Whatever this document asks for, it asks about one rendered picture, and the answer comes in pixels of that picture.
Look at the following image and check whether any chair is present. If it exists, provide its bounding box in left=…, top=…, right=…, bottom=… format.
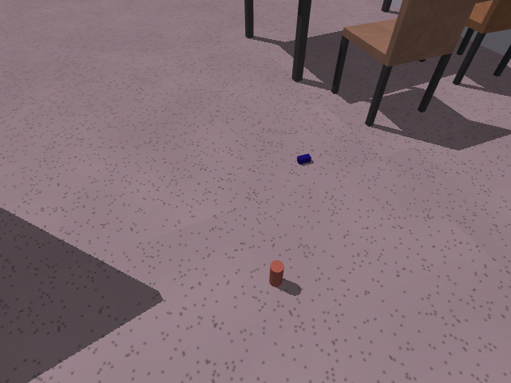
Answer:
left=419, top=0, right=511, bottom=85
left=331, top=0, right=477, bottom=126

